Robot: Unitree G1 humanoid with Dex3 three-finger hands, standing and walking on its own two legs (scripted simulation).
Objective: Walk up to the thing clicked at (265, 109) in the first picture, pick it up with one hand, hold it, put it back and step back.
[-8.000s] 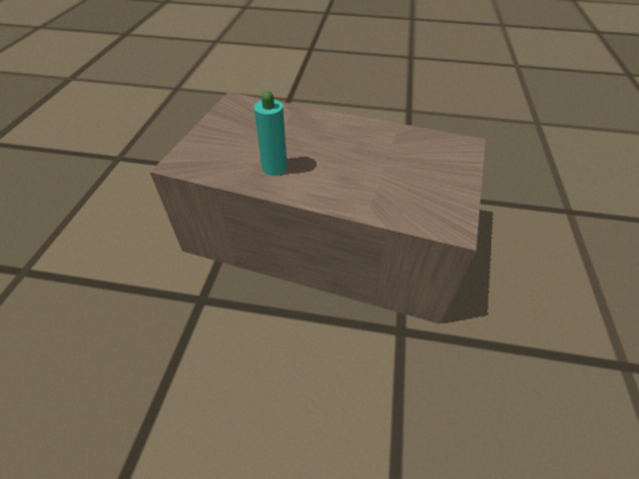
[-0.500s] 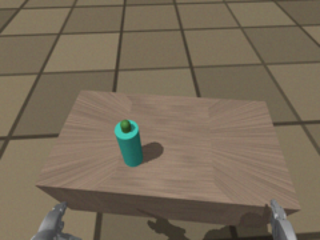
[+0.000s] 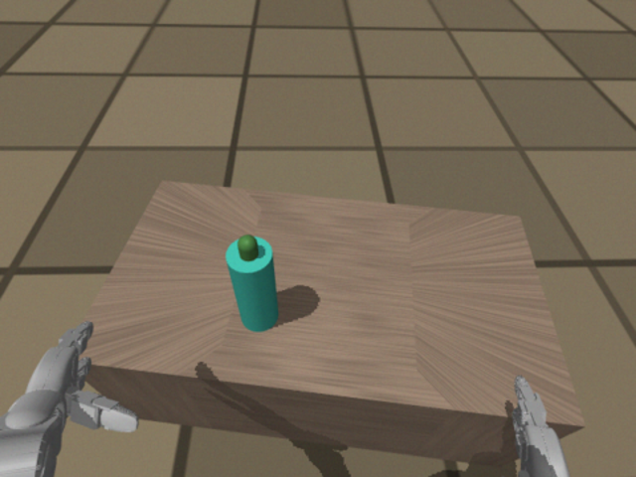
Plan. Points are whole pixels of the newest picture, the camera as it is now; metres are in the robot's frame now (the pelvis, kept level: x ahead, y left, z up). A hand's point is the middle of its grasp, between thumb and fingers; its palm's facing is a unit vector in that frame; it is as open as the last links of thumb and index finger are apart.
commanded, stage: go down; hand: left
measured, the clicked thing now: (254, 281) +0.50 +0.15 -0.18
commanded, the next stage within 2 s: approach in 1.36 s
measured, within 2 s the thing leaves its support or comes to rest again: neither
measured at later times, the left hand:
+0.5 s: hand (94, 296) +0.33 +0.32 +0.02, palm faces +0.13 -0.98 -0.14, open 17.4 cm
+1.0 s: hand (89, 260) +0.37 +0.34 +0.05, palm faces +0.12 -0.99 -0.09, open 17.4 cm
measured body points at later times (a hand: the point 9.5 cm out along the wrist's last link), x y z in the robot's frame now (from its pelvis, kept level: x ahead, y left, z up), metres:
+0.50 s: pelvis -0.01 +0.01 +0.00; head +0.03 +0.02 +0.45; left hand +0.32 +0.38 +0.03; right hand +0.13 -0.27 -0.05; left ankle -0.03 +0.12 -0.71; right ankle +0.02 -0.13 -0.71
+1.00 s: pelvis -0.01 +0.00 +0.00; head +0.06 +0.02 +0.44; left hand +0.36 +0.39 +0.06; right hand +0.14 -0.26 -0.06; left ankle -0.03 +0.12 -0.71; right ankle +0.02 -0.13 -0.71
